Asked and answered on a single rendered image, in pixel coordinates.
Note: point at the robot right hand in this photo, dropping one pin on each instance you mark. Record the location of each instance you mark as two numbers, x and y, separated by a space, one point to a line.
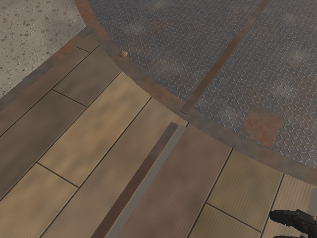
298 219

